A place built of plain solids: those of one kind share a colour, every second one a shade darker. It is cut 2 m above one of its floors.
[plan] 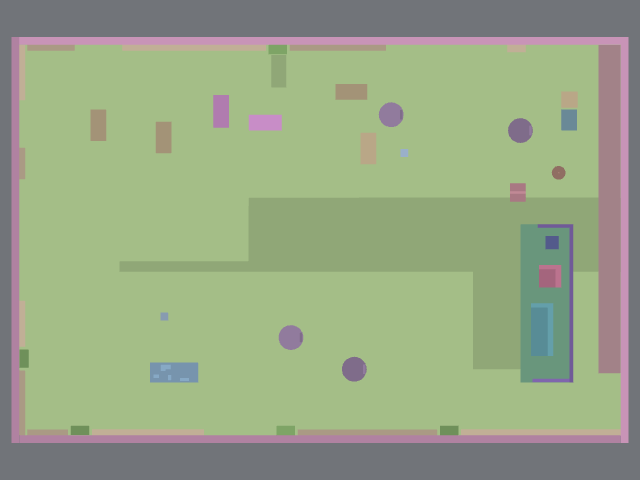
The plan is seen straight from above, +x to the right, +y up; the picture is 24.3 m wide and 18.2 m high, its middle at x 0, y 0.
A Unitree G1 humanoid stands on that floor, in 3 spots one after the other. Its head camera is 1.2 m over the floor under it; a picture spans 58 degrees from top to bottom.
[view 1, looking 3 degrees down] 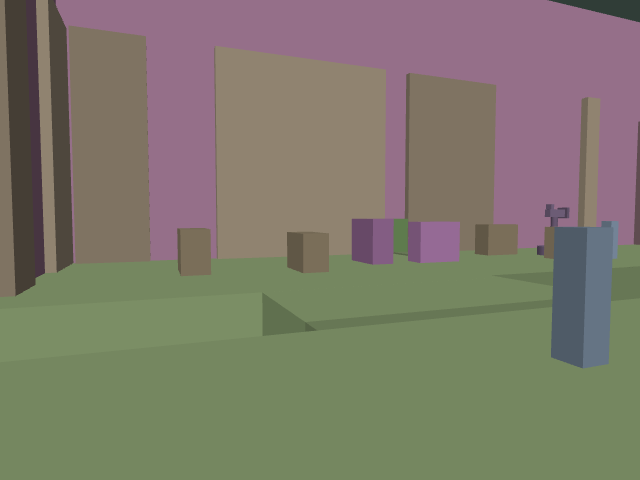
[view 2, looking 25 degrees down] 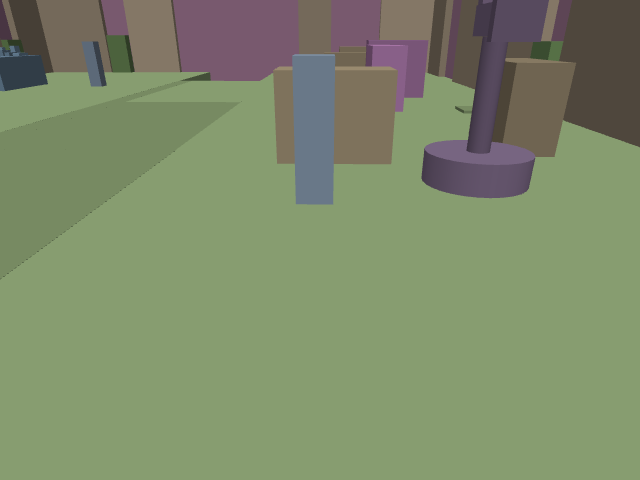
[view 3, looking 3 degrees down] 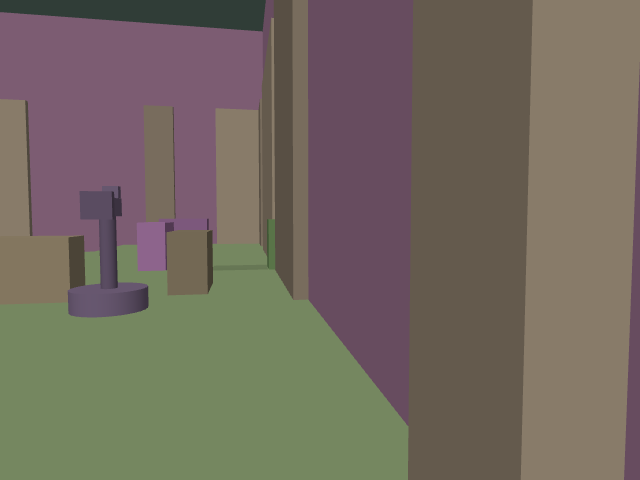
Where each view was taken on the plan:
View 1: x -9.20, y -5.45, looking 69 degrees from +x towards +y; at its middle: case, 9.38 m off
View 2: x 6.58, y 3.40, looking -179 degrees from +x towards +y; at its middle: floor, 2.84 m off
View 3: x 8.69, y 6.48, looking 170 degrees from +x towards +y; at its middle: wall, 5.31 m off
